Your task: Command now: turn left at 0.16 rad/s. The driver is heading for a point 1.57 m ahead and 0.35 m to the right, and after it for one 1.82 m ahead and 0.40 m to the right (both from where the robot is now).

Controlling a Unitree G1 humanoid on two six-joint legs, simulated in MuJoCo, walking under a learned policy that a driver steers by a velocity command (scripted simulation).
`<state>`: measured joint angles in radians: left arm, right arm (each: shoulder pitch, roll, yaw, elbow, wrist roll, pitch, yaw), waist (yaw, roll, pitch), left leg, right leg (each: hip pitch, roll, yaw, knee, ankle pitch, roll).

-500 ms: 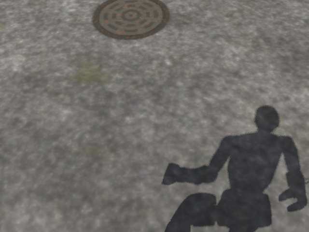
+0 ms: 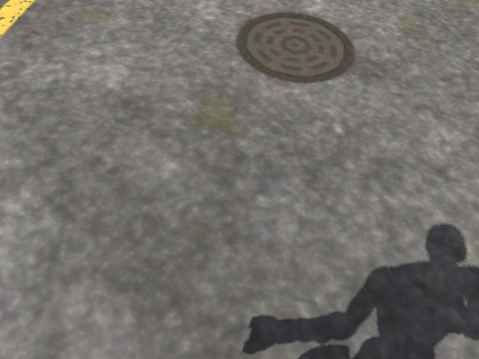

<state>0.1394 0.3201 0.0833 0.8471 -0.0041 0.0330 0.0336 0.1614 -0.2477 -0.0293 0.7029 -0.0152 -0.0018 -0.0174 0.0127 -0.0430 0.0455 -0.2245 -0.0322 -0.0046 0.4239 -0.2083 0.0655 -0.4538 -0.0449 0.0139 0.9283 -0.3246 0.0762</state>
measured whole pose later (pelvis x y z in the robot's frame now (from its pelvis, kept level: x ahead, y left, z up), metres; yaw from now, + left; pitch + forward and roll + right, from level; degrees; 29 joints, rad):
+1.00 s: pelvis +0.20 -0.19 +0.00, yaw -20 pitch +2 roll +0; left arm 0.32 0.25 0.04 0.82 0.00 -0.08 0.00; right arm 0.14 -0.30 -0.06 0.74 0.02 -0.08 0.03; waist 0.05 0.05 0.01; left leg -0.72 0.11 -0.01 0.77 0.07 0.00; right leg 0.01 0.07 -0.06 0.21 -0.25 -0.08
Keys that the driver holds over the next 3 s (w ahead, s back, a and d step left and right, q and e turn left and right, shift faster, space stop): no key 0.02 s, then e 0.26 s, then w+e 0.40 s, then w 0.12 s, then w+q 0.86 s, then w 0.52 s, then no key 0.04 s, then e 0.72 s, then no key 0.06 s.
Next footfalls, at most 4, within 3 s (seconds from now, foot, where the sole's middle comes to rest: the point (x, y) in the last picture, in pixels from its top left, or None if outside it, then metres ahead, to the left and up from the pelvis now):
0.14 right None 0.04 -0.16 -0.78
0.68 right None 0.13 -0.24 -0.78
1.20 left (304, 343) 0.52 -0.20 -0.78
1.64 right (380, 274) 0.75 -0.46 -0.78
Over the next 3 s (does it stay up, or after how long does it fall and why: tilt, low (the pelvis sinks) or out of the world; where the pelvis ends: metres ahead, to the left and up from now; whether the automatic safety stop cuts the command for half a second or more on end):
stays up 1.06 -0.28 -0.01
